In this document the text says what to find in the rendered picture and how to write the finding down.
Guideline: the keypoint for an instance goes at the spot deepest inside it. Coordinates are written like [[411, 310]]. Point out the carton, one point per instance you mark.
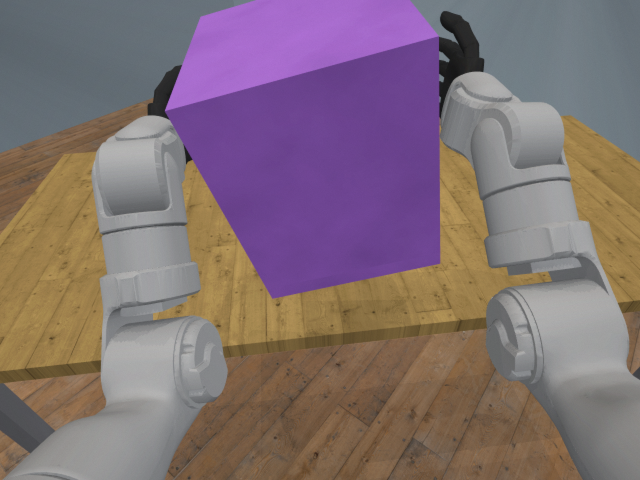
[[315, 125]]

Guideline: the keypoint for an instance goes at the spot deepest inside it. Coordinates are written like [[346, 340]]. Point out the left robot forearm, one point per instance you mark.
[[137, 180]]

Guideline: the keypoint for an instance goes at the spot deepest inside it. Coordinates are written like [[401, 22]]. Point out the right robot hand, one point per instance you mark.
[[464, 58]]

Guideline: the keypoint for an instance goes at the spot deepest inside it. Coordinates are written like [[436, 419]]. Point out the robot right upper arm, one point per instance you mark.
[[566, 341]]

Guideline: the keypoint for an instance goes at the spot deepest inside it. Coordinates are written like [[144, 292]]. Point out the robot left upper arm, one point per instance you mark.
[[157, 375]]

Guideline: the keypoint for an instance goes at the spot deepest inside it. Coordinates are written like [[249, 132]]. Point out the left robot hand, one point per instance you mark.
[[161, 97]]

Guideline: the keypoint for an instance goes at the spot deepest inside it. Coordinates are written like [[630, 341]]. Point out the right robot forearm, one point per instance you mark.
[[523, 179]]

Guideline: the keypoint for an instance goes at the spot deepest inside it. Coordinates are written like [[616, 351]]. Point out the table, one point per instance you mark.
[[51, 259]]

